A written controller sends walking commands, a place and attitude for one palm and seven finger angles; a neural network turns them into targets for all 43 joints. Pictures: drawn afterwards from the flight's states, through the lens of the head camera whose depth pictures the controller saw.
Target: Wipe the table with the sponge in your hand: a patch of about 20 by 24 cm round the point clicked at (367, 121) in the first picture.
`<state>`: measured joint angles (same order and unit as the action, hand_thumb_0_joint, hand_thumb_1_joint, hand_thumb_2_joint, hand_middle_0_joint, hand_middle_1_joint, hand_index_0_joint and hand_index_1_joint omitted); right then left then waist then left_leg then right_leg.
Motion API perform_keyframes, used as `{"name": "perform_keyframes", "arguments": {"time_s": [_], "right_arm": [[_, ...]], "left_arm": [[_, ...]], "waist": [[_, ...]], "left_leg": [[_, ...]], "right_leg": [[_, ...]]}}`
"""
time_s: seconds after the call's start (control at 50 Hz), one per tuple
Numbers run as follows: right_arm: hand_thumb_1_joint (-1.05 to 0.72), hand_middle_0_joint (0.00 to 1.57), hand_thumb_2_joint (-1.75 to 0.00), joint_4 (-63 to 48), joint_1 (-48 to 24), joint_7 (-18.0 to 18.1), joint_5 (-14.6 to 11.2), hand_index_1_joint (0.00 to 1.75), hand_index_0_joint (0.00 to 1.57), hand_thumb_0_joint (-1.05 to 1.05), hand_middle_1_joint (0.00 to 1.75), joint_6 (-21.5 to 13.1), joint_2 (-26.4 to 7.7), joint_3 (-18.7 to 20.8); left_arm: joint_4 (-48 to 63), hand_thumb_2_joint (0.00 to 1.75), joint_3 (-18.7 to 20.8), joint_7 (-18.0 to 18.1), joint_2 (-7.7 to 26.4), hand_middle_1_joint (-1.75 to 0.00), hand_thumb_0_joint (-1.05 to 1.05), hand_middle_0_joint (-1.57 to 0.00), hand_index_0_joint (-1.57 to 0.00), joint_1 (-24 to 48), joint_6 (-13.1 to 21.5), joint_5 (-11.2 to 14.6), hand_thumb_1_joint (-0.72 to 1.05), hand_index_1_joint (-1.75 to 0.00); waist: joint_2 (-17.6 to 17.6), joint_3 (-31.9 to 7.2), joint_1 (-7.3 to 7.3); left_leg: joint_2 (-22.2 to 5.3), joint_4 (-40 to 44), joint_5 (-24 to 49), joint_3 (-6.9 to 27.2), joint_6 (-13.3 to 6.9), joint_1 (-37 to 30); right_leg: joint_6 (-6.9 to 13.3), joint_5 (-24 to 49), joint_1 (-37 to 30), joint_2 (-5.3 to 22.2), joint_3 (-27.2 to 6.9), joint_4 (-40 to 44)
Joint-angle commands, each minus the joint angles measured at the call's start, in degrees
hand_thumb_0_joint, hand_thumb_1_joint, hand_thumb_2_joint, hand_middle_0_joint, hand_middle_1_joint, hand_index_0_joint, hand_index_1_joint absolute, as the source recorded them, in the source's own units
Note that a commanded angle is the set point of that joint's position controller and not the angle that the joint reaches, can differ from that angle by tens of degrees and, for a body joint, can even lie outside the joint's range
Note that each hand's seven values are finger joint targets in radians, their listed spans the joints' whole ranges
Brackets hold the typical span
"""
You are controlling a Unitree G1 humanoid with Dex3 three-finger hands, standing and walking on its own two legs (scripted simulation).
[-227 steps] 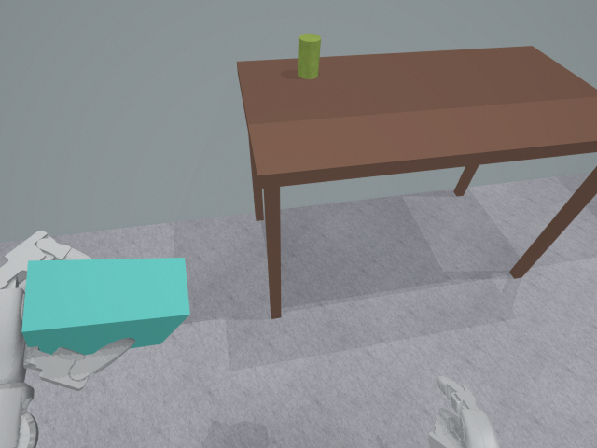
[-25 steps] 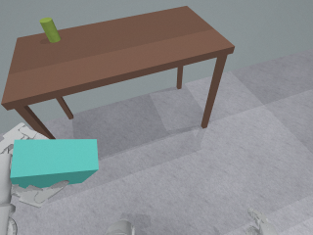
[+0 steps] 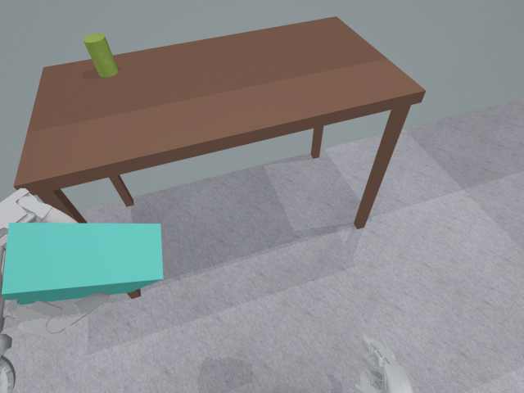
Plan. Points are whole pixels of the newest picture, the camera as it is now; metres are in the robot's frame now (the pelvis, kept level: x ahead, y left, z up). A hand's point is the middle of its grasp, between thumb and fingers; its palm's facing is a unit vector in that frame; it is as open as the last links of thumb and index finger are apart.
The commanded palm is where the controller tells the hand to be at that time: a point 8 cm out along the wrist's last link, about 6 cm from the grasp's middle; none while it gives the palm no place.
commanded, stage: take the last steps up to it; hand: left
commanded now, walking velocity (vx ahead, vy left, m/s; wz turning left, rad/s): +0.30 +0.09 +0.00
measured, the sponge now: (105, 264) +0.22 +0.19 +0.16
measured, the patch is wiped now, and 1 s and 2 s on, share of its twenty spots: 0.00 0.00 0.00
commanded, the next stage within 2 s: none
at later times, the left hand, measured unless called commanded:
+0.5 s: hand (71, 186) +0.31 +0.27 +0.18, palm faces +0.39 -0.79 -0.47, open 10.2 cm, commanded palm +0.27 +0.31 +0.18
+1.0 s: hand (127, 150) +0.40 +0.23 +0.16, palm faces +0.39 -0.79 -0.47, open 10.2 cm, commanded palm +0.34 +0.28 +0.18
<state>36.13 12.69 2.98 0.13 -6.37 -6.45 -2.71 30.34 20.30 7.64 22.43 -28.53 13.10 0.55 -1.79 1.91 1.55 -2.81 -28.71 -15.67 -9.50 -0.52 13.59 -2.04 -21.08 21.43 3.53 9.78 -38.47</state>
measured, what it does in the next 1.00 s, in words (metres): walks ahead: right foot, then left foot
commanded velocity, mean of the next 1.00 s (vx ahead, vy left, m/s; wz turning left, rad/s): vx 0.30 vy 0.08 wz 0.00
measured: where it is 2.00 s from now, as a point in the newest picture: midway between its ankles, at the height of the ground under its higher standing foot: (270, 369)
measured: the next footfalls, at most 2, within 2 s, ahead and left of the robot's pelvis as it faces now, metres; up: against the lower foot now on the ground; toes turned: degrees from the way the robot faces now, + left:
right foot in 0.02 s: +0.07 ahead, -0.08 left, +0.00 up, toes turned -10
left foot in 0.48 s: +0.20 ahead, +0.16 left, +0.00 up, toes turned +10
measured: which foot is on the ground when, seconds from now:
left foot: down 0.00-0.04, up 0.06-0.46, down 0.48-0.88, up 0.90-1.00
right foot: up 0.00-0.00, down 0.02-0.48, up 0.50-0.86, down 0.88-1.00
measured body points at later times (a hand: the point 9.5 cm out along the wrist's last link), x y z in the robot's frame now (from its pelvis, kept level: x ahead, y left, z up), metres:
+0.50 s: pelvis +0.10 +0.03 -0.01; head +0.13 +0.04 +0.44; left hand +0.29 +0.31 +0.21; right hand +0.26 -0.23 -0.09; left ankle +0.16 +0.15 -0.74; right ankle +0.04 -0.08 -0.73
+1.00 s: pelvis +0.18 +0.00 +0.00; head +0.21 -0.04 +0.44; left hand +0.38 +0.27 +0.19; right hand +0.33 -0.23 -0.12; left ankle +0.15 +0.14 -0.65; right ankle +0.19 -0.07 -0.73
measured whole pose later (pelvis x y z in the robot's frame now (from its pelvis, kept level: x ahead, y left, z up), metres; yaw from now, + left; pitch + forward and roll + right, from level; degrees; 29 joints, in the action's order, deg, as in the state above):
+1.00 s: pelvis +0.18 +0.00 +0.00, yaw -1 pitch +0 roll +2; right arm 38.4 10.4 3.3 -0.6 -2.5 -13.0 0.5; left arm 23.0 19.8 8.0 18.6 -24.6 10.9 0.8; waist -3.0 3.5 0.9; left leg -3.1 -64.7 -23.0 -3.6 1.5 27.0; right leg 4.0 -17.6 16.4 3.5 10.6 -33.7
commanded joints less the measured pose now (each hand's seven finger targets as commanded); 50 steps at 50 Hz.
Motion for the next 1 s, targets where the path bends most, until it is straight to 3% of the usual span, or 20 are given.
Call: {"name": "perform_keyframes", "arguments": {"time_s": [0.0,0.02,0.04,0.06,0.1,0.18,0.32,0.38,0.42,0.44,0.46,0.48,0.5,0.6,0.72,0.82,0.84,0.88,0.92,0.98], "right_arm": [[-0.9,0.2,-0.9,-7.16,-5.14,1.46,-0.2,0.3,0.2,0.0,0.3,-0.95,-9.99,5.0],[-0.9,0.2,-0.9,-7.96,-5.65,1.18,-0.31,0.3,0.2,0.0,0.3,-0.47,-8.96,4.9],[-0.9,0.2,-0.9,-8.58,-7.17,0.67,-0.02,0.3,0.2,0.0,0.3,-0.57,-10.09,4.79],[-0.9,0.2,-0.9,-7.69,-6.52,0.07,-0.43,0.3,0.2,0.0,0.3,-0.67,-11.17,5.83],[-0.9,0.2,-0.9,-6.8,-6.64,0.07,0.02,0.3,0.2,0.0,0.3,0.01,-10.35,4.84],[-0.9,0.2,-0.9,-7.32,-7.59,-0.19,0.38,0.3,0.2,0.0,0.3,0.92,-10.71,4.93],[-0.9,0.2,-0.9,-11.28,-5.49,-0.1,0.05,0.3,0.2,0.0,0.3,0.63,-9.82,6.26],[-0.9,0.2,-0.9,-11.3,-3.96,0.48,-0.13,0.3,0.2,0.0,0.3,0.76,-9.96,6.54],[-0.9,0.2,-0.9,-11.02,-3.02,1.32,-0.22,0.3,0.2,0.0,0.3,0.92,-11.09,7.29],[-0.9,0.2,-0.9,-11.17,-2.63,1.68,-0.48,0.3,0.2,0.0,0.3,0.83,-12.27,7.77],[-0.9,0.2,-0.9,-11.35,-3.29,1.36,-0.47,0.3,0.2,0.0,0.3,0.84,-13.46,8.0],[-0.9,0.2,-0.9,-12.04,-3.4,0.95,-0.45,0.3,0.2,0.0,0.3,0.55,-12.42,6.97],[-0.9,0.2,-0.9,-10.86,-3.91,0.81,-0.2,0.3,0.2,0.0,0.3,0.34,-12.18,6.44],[-0.9,0.2,-0.9,-9.41,-5.18,-0.07,-0.54,0.3,0.2,0.0,0.3,-1.43,-11.14,5.75],[-0.9,0.2,-0.9,-8.79,-4.46,0.37,0.13,0.3,0.2,0.0,0.3,-2.89,-10.32,4.96],[-0.9,0.2,-0.9,-7.99,-5.06,1.66,-0.37,0.3,0.2,0.0,0.3,-0.7,-10.42,5.21],[-0.9,0.2,-0.9,-7.96,-4.54,1.65,-0.69,0.3,0.2,0.0,0.3,-0.19,-9.87,5.35],[-0.9,0.2,-0.9,-9.52,-7.21,1.19,-0.68,0.3,0.2,0.0,0.3,0.11,-9.46,4.93],[-0.9,0.2,-0.9,-8.1,-6.47,0.4,-0.64,0.3,0.2,0.0,0.3,-0.04,-11.15,5.72],[-0.9,0.2,-0.9,-7.83,-8.0,0.32,-0.23,0.3,0.2,0.0,0.3,1.24,-10.62,4.73]], "left_arm": [[4.76,1.3,6.66,1.92,7.89,-1.6,0.0,-1.2,-1.2,7.11,1.16,0.13,0.1,-1.6],[4.15,1.3,7.44,1.96,9.69,-1.6,0.0,-1.2,-1.2,7.89,0.95,-0.08,0.1,-1.6],[2.78,1.3,7.58,1.99,9.58,-1.6,0.0,-1.2,-1.2,8.49,0.81,0.45,0.1,-1.6],[4.34,1.3,6.1,1.56,8.39,-1.6,0.0,-1.2,-1.2,11.4,1.33,0.9,0.1,-1.6],[4.5,1.3,7.47,1.49,9.02,-1.6,0.0,-1.2,-1.2,7.01,2.78,0.7,0.1,-1.6],[11.79,1.3,7.27,1.96,9.86,-1.6,0.0,-1.2,-1.2,6.52,4.92,0.05,0.1,-1.6],[14.93,1.3,11.06,3.58,10.28,-1.6,0.0,-1.2,-1.2,-1.35,4.2,1.23,0.1,-1.6],[12.19,1.3,10.26,4.03,8.87,-1.6,0.0,-1.2,-1.2,-0.64,3.48,1.36,0.1,-1.6],[11.38,1.3,8.67,3.96,7.65,-1.6,0.0,-1.2,-1.2,2.92,3.69,1.18,0.1,-1.6],[10.61,1.3,7.07,3.71,6.23,-1.6,0.0,-1.2,-1.2,3.2,4.03,1.19,0.1,-1.6],[12.82,1.3,6.72,3.66,6.44,-1.6,0.0,-1.2,-1.2,5.41,4.64,1.19,0.1,-1.6],[11.84,1.3,6.7,3.67,8.18,-1.6,0.0,-1.2,-1.2,7.05,4.98,0.31,0.1,-1.6],[6.79,1.3,7.66,3.09,9.7,-1.6,0.0,-1.2,-1.2,7.26,4.57,-0.11,0.1,-1.6],[19.11,1.3,5.09,1.93,7.52,-1.6,0.0,-1.2,-1.2,6.52,4.21,0.3,0.1,-1.6],[16.1,1.3,7.71,2.47,7.65,-1.6,0.0,-1.2,-1.2,2.34,3.44,0.83,0.1,-1.6],[5.3,1.3,7.63,2.3,6.69,-1.6,0.0,-1.2,-1.2,4.17,1.7,1.03,0.1,-1.6],[4.05,1.3,6.64,2.19,5.95,-1.6,0.0,-1.2,-1.2,4.64,1.11,0.71,0.1,-1.6],[3.31,1.3,8.77,2.57,10.38,-1.6,0.0,-1.2,-1.2,6.25,0.82,0.68,0.1,-1.6],[4.88,1.3,6.64,1.61,8.39,-1.6,0.0,-1.2,-1.2,8.92,1.68,1.29,0.1,-1.6],[9.92,1.3,6.82,1.94,8.54,-1.6,0.0,-1.2,-1.2,5.97,3.49,0.49,0.1,-1.6]], "waist": [[4.43,-9.81,-0.94],[19.11,-9.54,-0.94],[19.32,-7.36,-0.19],[16.88,-6.17,-1.26],[6.59,-4.31,-1.26],[4.38,-5.64,-1.54],[9.37,-8.93,0.59],[11.09,-9.84,-0.42],[6.05,-10.48,-1.88],[-2.55,-11.64,-2.74],[-14.09,-12.61,-2.4],[-13.59,-10.64,-2.31],[-8.72,-7.04,-2.59],[-11.54,-6.19,-1.1],[-11.93,-7.84,-1.41],[-4.84,-8.63,-1.3],[1.67,-9.51,-1.36],[21.05,-7.34,0.11],[14.37,-4.56,-1.25],[5.45,-4.74,-0.99]], "left_leg": [[-7.94,-10.0,-1.87,4.79,-3.85,6.71],[-0.83,-25.69,-10.64,1.2,-0.97,19.86],[1.36,-37.38,-15.7,6.21,0.68,27.96],[-0.55,-42.58,-10.46,11.35,1.32,27.51],[-2.65,-44.91,-5.06,11.08,2.61,28.8],[-3.24,-36.77,-1.07,8.03,2.7,26.14],[-1.02,-10.66,-0.17,-0.22,1.72,15.47],[0.44,-1.95,3.43,-2.52,1.52,6.63],[0.41,3.8,7.33,-3.12,0.7,-4.99],[-4.25,5.58,7.93,3.4,-1.26,-13.15],[-17.08,7.38,15.68,21.48,-7.19,-20.04],[-22.91,10.66,19.28,31.11,-12.1,-17.34],[-23.53,12.65,13.53,30.57,-13.4,-11.89],[-16.02,13.14,8.11,13.87,-9.94,-4.75],[-14.82,13.4,9.35,8.22,-7.7,-4.1],[-12.05,2.13,-1.37,5.52,-4.42,0.63],[-9.01,-6.63,-2.94,2.74,-3.2,3.95],[0.78,-34.46,-17.48,3.16,0.61,27.1],[-2.49,-43.63,-9.03,11.04,1.91,28.14],[-3.32,-42.93,-4.58,9.55,2.75,28.09]], "right_leg": [[3.61,3.12,-17.8,4.82,-8.36,16.76],[9.54,4.71,-24.06,17.34,-30.72,21.92],[13.5,7.78,-25.0,24.61,-40.15,24.12],[11.76,4.44,-21.43,23.27,-37.46,24.95],[11.52,14.67,-20.05,19.63,-26.52,22.29],[9.95,30.53,-18.77,16.37,-12.76,20.09],[10.53,34.83,-21.92,15.05,-11.55,16.91],[8.73,29.06,-19.32,13.26,-9.81,13.46],[6.02,24.61,-12.98,9.83,-7.05,4.79],[3.93,17.14,-5.98,7.05,-4.84,-5.24],[1.47,-7.41,6.46,0.95,-2.32,-18.04],[1.69,-16.81,11.69,-1.5,-5.57,-28.69],[1.74,-13.98,14.33,0.5,-7.99,-33.11],[0.32,-2.27,12.8,3.47,-6.17,-27.63],[-0.25,0.03,2.42,0.72,-0.24,-6.9],[0.49,3.32,-11.41,-1.36,1.54,11.59],[2.26,3.96,-15.5,1.97,-3.6,15.22],[12.87,10.54,-24.88,22.91,-37.81,23.41],[11.49,9.61,-20.06,21.79,-32.07,23.66],[10.66,27.44,-19.5,18.17,-18.1,20.2]]}}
